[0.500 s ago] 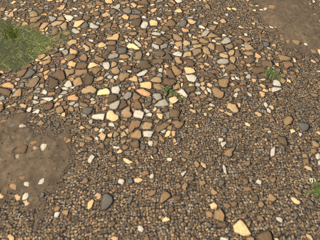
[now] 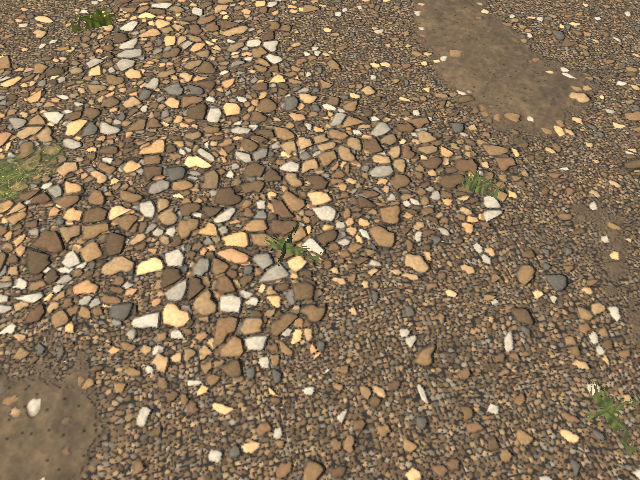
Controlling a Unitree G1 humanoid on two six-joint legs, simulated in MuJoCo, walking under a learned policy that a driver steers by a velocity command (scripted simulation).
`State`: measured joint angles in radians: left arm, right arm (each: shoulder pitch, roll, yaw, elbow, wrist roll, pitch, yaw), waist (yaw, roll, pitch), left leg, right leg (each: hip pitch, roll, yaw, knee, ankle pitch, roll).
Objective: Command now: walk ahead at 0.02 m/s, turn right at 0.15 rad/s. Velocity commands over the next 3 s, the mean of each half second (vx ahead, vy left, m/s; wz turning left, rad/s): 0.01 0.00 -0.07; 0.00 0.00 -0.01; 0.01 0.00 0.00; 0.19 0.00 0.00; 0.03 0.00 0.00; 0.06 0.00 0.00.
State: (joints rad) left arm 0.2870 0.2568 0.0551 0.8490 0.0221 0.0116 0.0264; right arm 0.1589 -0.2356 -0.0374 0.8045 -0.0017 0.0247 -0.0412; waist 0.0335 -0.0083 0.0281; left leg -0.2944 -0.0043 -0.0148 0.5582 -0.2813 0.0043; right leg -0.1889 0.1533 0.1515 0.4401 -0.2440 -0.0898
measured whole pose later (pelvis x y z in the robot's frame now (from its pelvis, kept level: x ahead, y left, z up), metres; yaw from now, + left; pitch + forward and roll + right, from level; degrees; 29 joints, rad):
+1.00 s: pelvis +0.00 +0.00 +0.01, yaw +0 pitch -2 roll +0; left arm 0.26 0.17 -0.01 1.14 0.01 -0.01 0.04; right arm 0.28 -0.19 0.00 1.11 -0.01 0.01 -0.03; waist -0.01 0.01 0.04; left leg -0.17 0.00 -0.02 0.39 -0.19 -0.01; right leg -0.11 0.04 0.05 0.38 -0.24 -0.02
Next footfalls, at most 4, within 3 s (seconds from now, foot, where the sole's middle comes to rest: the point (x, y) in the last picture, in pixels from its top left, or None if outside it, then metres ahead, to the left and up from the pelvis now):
0.02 left None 0.05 0.12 -0.78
0.30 right None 0.02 -0.11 -0.78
2.06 right None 0.24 -0.06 -0.78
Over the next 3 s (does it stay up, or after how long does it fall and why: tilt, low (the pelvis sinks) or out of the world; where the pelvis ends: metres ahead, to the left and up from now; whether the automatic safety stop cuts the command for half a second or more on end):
stays up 0.19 0.03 -0.01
